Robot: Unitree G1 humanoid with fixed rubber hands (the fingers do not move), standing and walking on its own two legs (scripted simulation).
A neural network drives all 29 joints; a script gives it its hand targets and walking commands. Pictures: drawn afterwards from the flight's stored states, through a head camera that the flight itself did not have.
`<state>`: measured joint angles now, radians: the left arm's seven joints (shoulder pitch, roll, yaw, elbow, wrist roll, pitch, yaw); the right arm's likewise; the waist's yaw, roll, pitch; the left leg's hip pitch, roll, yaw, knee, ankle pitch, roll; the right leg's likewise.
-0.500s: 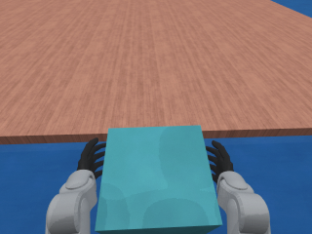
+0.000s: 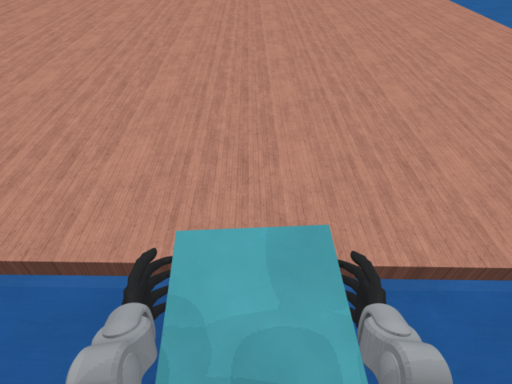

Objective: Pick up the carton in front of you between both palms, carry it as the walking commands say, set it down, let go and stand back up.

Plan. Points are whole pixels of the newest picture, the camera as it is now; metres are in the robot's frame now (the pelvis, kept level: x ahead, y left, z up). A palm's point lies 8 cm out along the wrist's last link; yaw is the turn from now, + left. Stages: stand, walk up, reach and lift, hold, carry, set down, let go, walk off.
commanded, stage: carry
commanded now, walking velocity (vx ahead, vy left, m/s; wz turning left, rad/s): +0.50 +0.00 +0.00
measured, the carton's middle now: (256, 332) +0.23 +0.00 +0.02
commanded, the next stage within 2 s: none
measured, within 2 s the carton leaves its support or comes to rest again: neither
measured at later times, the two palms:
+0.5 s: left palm (190, 134) +0.59 +0.14 +0.12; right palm (332, 142) +0.60 -0.17 +0.11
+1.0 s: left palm (201, 52) +1.01 +0.16 +0.14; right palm (301, 57) +1.02 -0.15 +0.14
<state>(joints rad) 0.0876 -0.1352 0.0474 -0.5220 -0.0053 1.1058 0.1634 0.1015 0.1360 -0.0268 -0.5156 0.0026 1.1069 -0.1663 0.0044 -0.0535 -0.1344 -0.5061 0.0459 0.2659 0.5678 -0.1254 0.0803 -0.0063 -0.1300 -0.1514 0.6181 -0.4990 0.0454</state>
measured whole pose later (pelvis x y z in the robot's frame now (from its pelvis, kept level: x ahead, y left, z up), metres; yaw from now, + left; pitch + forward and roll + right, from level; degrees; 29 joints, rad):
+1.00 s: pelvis +0.66 +0.00 +0.01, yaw +0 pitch +7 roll +1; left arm -0.52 -0.13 0.29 -0.20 -0.01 1.09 0.21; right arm -0.55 0.13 -0.28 -0.16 0.00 1.09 -0.23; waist 0.03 -0.02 -0.04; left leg -0.42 0.01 0.15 0.62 -0.17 0.08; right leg -0.16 -0.09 -0.14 0.72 -0.36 -0.03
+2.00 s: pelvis +1.40 +0.04 +0.13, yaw +0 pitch +5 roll -1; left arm -0.49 -0.18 0.34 -0.19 0.08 1.13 0.19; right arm -0.48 0.18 -0.29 -0.19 -0.03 1.15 -0.18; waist -0.04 0.01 -0.04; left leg -0.24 0.00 0.17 0.32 -0.18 0.09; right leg -0.58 -0.07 -0.06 0.90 -0.30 0.00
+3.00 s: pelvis +2.06 +0.06 +0.14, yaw +0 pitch +5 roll -1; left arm 0.10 -0.14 0.04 -0.56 0.03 1.13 0.15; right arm 0.10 0.14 -0.03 -0.54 0.01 1.12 -0.16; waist -0.03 -0.01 -0.16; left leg -0.09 0.04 0.23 0.22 -0.21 0.03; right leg -0.59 -0.12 -0.12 0.70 -0.11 0.02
